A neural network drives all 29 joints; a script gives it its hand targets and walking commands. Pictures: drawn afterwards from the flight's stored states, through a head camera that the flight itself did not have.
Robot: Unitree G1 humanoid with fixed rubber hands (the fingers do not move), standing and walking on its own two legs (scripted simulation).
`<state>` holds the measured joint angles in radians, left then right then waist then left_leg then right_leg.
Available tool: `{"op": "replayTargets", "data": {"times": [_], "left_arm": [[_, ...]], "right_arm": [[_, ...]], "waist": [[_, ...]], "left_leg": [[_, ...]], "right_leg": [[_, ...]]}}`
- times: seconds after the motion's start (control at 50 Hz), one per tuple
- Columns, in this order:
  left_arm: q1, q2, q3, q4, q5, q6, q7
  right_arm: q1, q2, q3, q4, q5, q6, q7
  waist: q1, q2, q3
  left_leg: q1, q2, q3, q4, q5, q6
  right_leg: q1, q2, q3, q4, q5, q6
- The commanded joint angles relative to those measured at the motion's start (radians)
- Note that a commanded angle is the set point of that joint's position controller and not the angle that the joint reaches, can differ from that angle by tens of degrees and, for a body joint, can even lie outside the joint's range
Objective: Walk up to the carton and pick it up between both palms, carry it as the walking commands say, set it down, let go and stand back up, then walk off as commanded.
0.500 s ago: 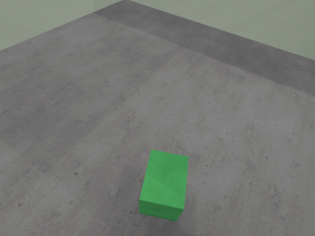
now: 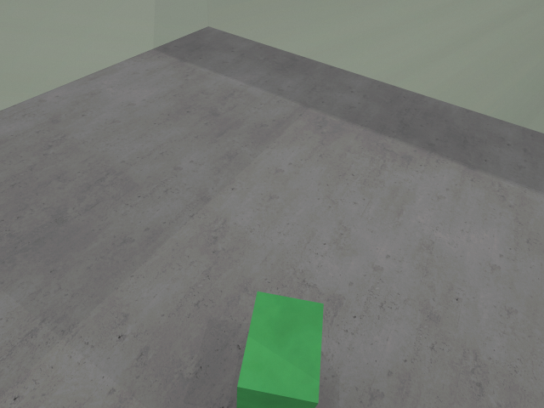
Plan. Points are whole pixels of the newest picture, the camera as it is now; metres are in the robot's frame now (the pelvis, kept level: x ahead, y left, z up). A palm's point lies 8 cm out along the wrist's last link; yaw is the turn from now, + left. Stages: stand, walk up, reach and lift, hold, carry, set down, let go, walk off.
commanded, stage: walk up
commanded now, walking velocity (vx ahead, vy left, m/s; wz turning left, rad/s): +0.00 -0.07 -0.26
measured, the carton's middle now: (280, 356) +0.42 -0.07 -0.65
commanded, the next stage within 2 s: none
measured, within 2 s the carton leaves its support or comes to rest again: neither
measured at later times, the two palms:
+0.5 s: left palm out of the picture +0.06 +0.16 -0.09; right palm out of the picture +0.01 -0.34 -0.16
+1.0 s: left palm out of the picture -0.09 +0.16 -0.11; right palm out of the picture -0.11 -0.36 -0.16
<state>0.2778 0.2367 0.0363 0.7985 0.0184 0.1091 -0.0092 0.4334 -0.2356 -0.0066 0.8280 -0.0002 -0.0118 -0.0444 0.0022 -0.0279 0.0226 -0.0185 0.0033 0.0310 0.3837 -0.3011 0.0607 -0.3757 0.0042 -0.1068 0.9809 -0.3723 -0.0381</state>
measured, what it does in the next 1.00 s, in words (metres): walks backwards: right foot, then left foot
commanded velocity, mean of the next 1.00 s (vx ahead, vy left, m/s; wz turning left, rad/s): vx -0.05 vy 0.12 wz -0.11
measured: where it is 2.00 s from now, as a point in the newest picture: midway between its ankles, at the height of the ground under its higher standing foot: outside the picture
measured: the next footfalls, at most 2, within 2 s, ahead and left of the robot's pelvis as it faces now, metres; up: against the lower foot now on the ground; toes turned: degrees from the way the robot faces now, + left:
right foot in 0.20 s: +0.07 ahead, -0.13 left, +0.00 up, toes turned -9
left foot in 0.62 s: -0.01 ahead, +0.03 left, +0.00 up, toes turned -1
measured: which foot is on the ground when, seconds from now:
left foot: down 0.00-0.20, up 0.22-0.60, down 0.62-0.74, up 0.76-1.00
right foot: up 0.00-0.18, down 0.20-0.56, up 0.58-0.72, down 0.74-1.00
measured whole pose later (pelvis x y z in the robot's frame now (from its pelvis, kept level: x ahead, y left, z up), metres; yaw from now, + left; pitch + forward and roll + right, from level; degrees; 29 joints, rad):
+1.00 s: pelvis -0.16 -0.11 -0.02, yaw -5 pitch -2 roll +3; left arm 0.32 0.24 0.03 0.80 0.02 0.05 0.03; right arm 0.21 -0.26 -0.03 0.86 0.00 0.10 0.03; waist 0.00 0.04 0.08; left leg -0.40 0.00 0.07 1.02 -0.39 -0.05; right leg -0.34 -0.12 0.04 0.64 -0.27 0.02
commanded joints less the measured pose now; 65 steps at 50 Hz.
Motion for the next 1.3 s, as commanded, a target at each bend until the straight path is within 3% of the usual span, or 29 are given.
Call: {"op": "replayTargets", "data": {"times": [0.0,0.06,0.1,0.14,0.18,0.2,0.22,0.3,0.38,0.42,0.44,0.48,0.5,0.52,0.54,0.56,0.6,0.64,0.66,0.68,0.7,0.74,0.78,0.94,1.0,1.04,1.08,1.12,1.28], "left_arm": [[-0.119,0.068,0.015,-0.052,0.004,-0.021,0.002],[-0.098,0.075,0.007,-0.061,0.000,-0.046,-0.001],[-0.005,0.071,0.008,-0.030,-0.006,-0.076,0.010],[0.140,0.194,0.030,0.001,0.003,-0.126,0.025],[0.152,0.180,0.023,0.032,-0.005,-0.123,0.038],[0.208,0.187,0.027,0.048,-0.008,-0.124,0.041],[0.107,0.140,0.013,0.001,-0.006,-0.126,0.046],[0.208,0.186,0.026,-0.019,-0.029,-0.114,0.069],[0.128,0.191,0.054,-0.028,-0.015,-0.096,0.064],[0.031,0.262,0.105,-0.062,-0.014,-0.073,0.062],[-0.052,0.256,0.133,-0.062,0.011,-0.075,0.052],[-0.180,0.262,0.163,-0.078,0.020,-0.058,0.047],[-0.113,0.241,0.168,-0.078,-0.010,-0.051,0.045],[0.146,0.150,0.118,-0.051,-0.011,-0.048,0.056],[0.269,0.155,0.103,-0.017,-0.002,-0.027,0.042],[0.240,0.127,0.076,-0.021,-0.013,-0.020,0.022],[0.163,0.055,0.046,-0.022,-0.011,-0.031,0.015],[0.140,0.115,0.048,0.008,0.010,-0.058,0.035],[0.093,0.156,0.069,0.003,0.027,-0.091,0.030],[0.154,0.291,0.093,0.006,0.022,-0.100,0.044],[0.167,0.302,0.095,0.009,0.001,-0.099,0.041],[0.046,0.196,0.059,-0.013,-0.001,-0.098,0.040],[0.020,0.227,0.053,-0.052,0.002,-0.085,0.054],[-0.057,0.193,0.047,-0.051,0.005,-0.079,0.048],[-0.023,0.195,0.032,-0.055,0.006,-0.065,0.037],[-0.023,0.062,0.009,-0.077,0.004,-0.053,0.022],[-0.069,0.114,0.037,-0.078,-0.004,-0.054,0.007],[-0.068,0.104,0.032,-0.041,0.009,-0.062,-0.004],[-0.116,0.061,0.006,-0.034,0.014,-0.106,-0.010]], "right_arm": [[-0.018,-0.126,-0.050,-0.061,-0.044,0.024,-0.013],[-0.058,-0.130,-0.050,-0.041,-0.047,0.026,-0.006],[-0.061,-0.148,-0.057,-0.014,-0.044,0.033,-0.004],[0.033,-0.014,-0.018,-0.009,-0.043,0.042,0.008],[-0.013,-0.093,-0.044,-0.021,-0.027,0.062,0.011],[-0.035,-0.091,-0.053,-0.024,-0.041,0.072,0.016],[-0.009,-0.077,-0.053,-0.021,-0.034,0.071,0.022],[-0.024,-0.116,-0.065,-0.026,-0.029,0.112,0.040],[0.042,-0.130,-0.075,0.022,-0.037,0.127,0.044],[0.176,-0.164,-0.097,0.073,-0.037,0.140,0.047],[0.165,-0.167,-0.104,0.095,-0.034,0.130,0.040],[0.268,-0.173,-0.118,0.130,-0.021,0.116,0.026],[0.182,-0.160,-0.108,0.122,-0.004,0.104,0.018],[-0.168,-0.103,-0.069,-0.018,-0.008,0.096,0.009],[-0.418,-0.109,-0.058,-0.121,-0.019,0.059,-0.002],[-0.516,-0.124,-0.065,-0.159,-0.014,0.043,0.004],[-0.420,-0.181,-0.063,-0.113,-0.021,0.038,0.004],[-0.287,-0.205,-0.104,-0.039,-0.027,0.089,0.025],[-0.177,-0.150,-0.086,-0.010,-0.022,0.088,0.025],[-0.115,-0.118,-0.073,-0.034,-0.033,0.100,0.037],[-0.100,-0.112,-0.084,-0.039,-0.017,0.107,0.036],[-0.173,-0.095,-0.060,-0.060,-0.012,0.091,0.039],[-0.191,-0.126,-0.073,-0.060,-0.026,0.104,0.055],[-0.214,-0.078,-0.038,-0.018,-0.012,0.079,0.080],[-0.116,-0.106,-0.043,0.017,-0.024,0.071,0.064],[0.029,-0.259,-0.079,0.052,-0.036,0.037,0.059],[-0.143,-0.241,-0.064,0.016,-0.035,0.031,0.045],[-0.172,-0.150,-0.053,0.025,-0.024,0.024,0.046],[0.039,-0.096,-0.042,0.067,-0.038,0.003,0.035]], "waist": [[-0.041,0.244,0.144],[-0.014,0.270,0.160],[0.043,0.141,0.075],[0.047,-0.230,-0.043],[0.044,-0.234,-0.102],[0.057,-0.092,-0.111],[0.016,-0.152,-0.105],[0.033,-0.126,-0.114],[-0.013,-0.288,-0.064],[-0.085,-0.397,-0.002],[-0.090,-0.400,-0.014],[-0.195,-0.346,-0.003],[-0.168,0.114,-0.058],[0.060,0.394,-0.068],[0.150,0.252,-0.041],[0.164,0.297,0.016],[0.153,0.324,0.050],[0.074,0.355,0.134],[0.058,0.135,0.070],[0.038,-0.086,0.044],[0.042,-0.135,-0.024],[0.034,-0.211,0.001],[0.040,-0.162,0.065],[0.030,-0.390,-0.009],[-0.018,-0.157,0.015],[-0.079,0.361,-0.011],[0.002,0.253,0.183],[-0.003,0.257,0.159],[-0.055,0.188,0.009]], "left_leg": [[-0.104,0.285,-0.019,-0.092,0.262,0.052],[-0.140,0.266,-0.009,-0.044,0.277,0.045],[-0.131,0.238,0.002,0.104,0.331,0.005],[-0.392,0.027,0.041,0.440,-0.240,-0.078],[-0.356,0.032,-0.067,0.552,-0.251,-0.074],[-0.411,0.016,-0.062,0.574,-0.181,-0.070],[-0.398,0.037,-0.096,0.587,-0.148,-0.069],[-0.447,0.007,-0.081,0.706,-0.112,-0.100],[-0.268,-0.045,0.037,0.569,-0.079,-0.094],[-0.134,-0.101,0.134,0.472,-0.205,-0.115],[-0.097,-0.118,0.172,0.344,-0.234,-0.108],[0.038,-0.080,0.202,-0.005,-0.188,0.055],[-0.038,0.106,0.053,-0.158,0.049,0.148],[-0.472,0.348,-0.180,0.040,0.149,0.105],[-0.737,0.387,-0.178,0.031,-0.044,0.077],[-0.708,0.359,-0.189,-0.071,-0.153,0.078],[-0.528,0.331,-0.243,-0.190,-0.235,0.029],[-0.437,0.118,0.013,0.182,0.016,-0.035],[-0.472,0.063,0.008,0.381,0.040,-0.064],[-0.583,-0.023,-0.005,0.644,-0.301,-0.112],[-0.520,0.004,-0.078,0.817,-0.306,-0.111],[-0.472,-0.003,-0.087,0.824,-0.174,-0.091],[-0.493,-0.008,-0.074,0.831,-0.088,-0.104],[-0.226,-0.010,0.001,0.322,-0.109,-0.098],[-0.062,-0.024,0.066,0.056,-0.065,-0.054],[-0.094,0.409,-0.518,-0.327,-0.750,0.032],[-0.348,0.414,-0.440,-0.396,-0.697,0.008],[-0.302,0.242,-0.201,-0.328,-0.405,0.000],[0.056,0.155,-0.017,-0.144,0.120,0.044]], "right_leg": [[-0.148,-0.028,0.069,-0.079,0.018,0.083],[-0.006,-0.047,0.086,-0.301,-0.053,0.055],[0.144,-0.020,0.055,-0.580,0.090,0.028],[0.362,-0.378,0.468,-0.610,0.896,0.004],[0.333,-0.372,0.446,-0.600,1.047,-0.080],[0.383,-0.349,0.444,-0.593,1.017,-0.009],[0.319,-0.307,0.389,-0.595,0.906,-0.032],[0.371,-0.315,0.372,-0.497,1.381,0.102],[0.185,-0.176,0.223,-0.687,1.139,0.364],[0.075,-0.133,0.173,-0.771,1.341,0.583],[0.063,-0.090,0.155,-0.795,1.295,0.562],[-0.061,0.039,0.097,-0.495,1.108,0.668],[-0.034,0.109,0.108,0.158,0.420,0.546],[0.182,-0.076,0.447,0.411,-0.178,0.202],[0.361,-0.126,0.506,0.373,-0.255,0.004],[0.272,-0.084,0.396,0.273,-0.211,-0.023],[0.040,-0.035,0.191,0.100,-0.120,0.016],[0.250,-0.145,0.163,-0.455,-0.013,0.070],[0.263,-0.180,0.297,-0.534,0.370,0.060],[0.266,-0.429,0.629,-0.505,0.903,0.000],[0.142,-0.491,0.674,-0.510,1.042,-0.081],[0.002,-0.353,0.484,-0.654,0.480,-0.120],[-0.109,-0.347,0.538,-0.747,-0.063,-0.081],[-0.070,-0.214,0.322,-0.739,-0.098,-0.058],[-0.156,-0.204,0.311,-0.602,-0.184,-0.027],[-0.319,0.016,0.070,-0.029,-0.265,0.028],[-0.295,-0.034,0.226,0.067,-0.074,0.046],[-0.201,-0.037,0.098,0.118,0.039,0.072],[-0.090,-0.008,-0.004,-0.215,-0.021,0.079]]}}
